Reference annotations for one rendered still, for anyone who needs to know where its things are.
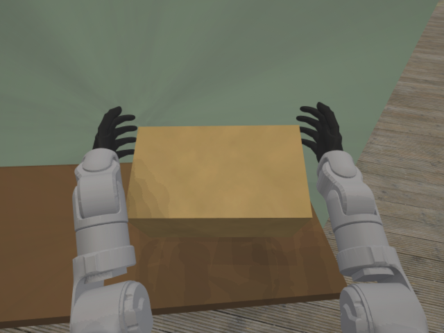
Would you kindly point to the table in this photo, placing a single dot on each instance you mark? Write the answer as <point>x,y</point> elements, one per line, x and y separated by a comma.
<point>180,274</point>

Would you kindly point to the right robot forearm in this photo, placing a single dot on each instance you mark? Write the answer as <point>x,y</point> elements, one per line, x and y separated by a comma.
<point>364,252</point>

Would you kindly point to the left robot hand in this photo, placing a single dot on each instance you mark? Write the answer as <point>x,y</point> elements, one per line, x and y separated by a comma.
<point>107,132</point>

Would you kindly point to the carton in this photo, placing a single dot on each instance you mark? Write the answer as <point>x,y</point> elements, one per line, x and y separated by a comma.
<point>218,181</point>

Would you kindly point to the right robot upper arm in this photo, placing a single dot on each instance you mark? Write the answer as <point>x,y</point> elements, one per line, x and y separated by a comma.
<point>380,308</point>

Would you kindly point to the right robot hand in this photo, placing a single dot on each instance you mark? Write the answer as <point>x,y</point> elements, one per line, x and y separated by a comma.
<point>327,137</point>

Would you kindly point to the left robot forearm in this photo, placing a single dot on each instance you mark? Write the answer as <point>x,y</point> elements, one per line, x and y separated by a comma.
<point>100,223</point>

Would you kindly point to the left robot upper arm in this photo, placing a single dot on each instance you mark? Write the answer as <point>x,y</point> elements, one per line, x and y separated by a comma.
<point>117,308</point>

